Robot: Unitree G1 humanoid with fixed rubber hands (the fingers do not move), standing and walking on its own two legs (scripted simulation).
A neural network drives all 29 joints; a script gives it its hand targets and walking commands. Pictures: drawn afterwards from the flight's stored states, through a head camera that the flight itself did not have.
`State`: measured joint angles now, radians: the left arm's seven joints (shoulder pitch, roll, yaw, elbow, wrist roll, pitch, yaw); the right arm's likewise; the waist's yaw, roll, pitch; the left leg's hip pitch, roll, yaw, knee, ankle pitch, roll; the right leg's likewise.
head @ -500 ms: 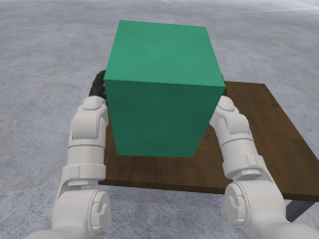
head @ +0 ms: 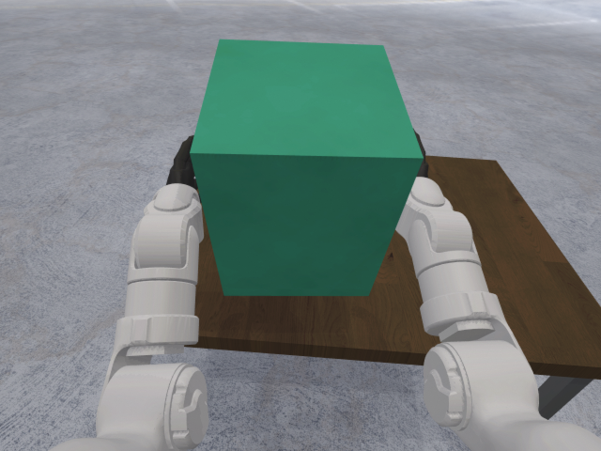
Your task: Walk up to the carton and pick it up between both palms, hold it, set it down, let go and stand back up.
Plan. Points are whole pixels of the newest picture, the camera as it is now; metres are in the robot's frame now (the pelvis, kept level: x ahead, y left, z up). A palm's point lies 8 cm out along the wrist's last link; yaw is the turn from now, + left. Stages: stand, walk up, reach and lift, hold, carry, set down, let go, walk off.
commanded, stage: hold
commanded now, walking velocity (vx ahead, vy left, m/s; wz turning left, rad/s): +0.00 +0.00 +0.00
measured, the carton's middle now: (299, 177) +0.38 +0.02 +0.22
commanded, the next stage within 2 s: none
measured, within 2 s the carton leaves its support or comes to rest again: neither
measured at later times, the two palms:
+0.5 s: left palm (189, 187) +0.38 +0.16 +0.20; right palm (405, 185) +0.40 -0.13 +0.21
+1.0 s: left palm (181, 190) +0.35 +0.16 +0.22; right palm (409, 183) +0.38 -0.13 +0.22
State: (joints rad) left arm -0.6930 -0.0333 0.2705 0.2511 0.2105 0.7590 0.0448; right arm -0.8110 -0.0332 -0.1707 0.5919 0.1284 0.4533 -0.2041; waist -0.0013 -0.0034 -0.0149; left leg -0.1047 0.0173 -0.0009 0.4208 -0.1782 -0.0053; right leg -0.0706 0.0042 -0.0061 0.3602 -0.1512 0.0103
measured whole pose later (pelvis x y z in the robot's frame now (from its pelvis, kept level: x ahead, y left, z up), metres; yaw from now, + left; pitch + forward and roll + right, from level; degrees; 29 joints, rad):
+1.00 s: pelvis +0.00 +0.00 +0.00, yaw +0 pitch -9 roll -1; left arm -0.69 -0.03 0.28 0.23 0.21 0.78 0.04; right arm -0.80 -0.03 -0.16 0.58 0.14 0.45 -0.21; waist 0.00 0.00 -0.01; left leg -0.09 0.02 0.00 0.42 -0.18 0.00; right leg -0.06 0.00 -0.01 0.36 -0.15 0.01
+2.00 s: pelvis +0.00 +0.00 +0.00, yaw +0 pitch -8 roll -1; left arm -0.71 -0.03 0.28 0.26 0.22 0.76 0.03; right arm -0.80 -0.03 -0.16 0.62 0.14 0.43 -0.21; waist 0.00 0.00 -0.01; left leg -0.09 0.02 0.00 0.42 -0.18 -0.01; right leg -0.06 0.00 -0.01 0.36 -0.16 0.01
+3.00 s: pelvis +0.00 +0.00 +0.00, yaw +0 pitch -8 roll -1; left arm -0.72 -0.03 0.29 0.28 0.22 0.75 0.03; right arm -0.79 -0.03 -0.16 0.64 0.14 0.41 -0.22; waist 0.00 0.00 0.00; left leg -0.09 0.02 0.00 0.42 -0.18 -0.01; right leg -0.06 0.00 -0.01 0.36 -0.16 0.01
